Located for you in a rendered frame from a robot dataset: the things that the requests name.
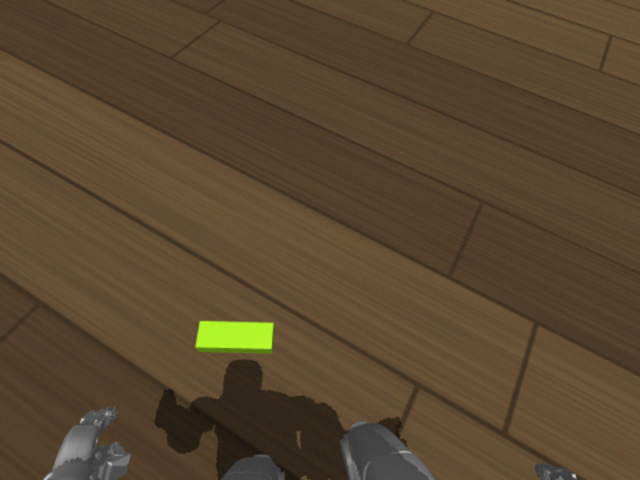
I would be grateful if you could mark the left robot hand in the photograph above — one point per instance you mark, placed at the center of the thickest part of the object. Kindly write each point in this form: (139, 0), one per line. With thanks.
(80, 445)

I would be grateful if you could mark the left robot arm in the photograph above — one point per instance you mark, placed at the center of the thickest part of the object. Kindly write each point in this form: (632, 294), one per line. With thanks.
(71, 471)

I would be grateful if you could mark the right robot hand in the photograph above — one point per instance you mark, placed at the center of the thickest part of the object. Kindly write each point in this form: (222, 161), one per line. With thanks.
(550, 472)

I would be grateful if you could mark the carton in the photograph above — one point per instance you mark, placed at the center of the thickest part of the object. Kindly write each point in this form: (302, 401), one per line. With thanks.
(235, 337)

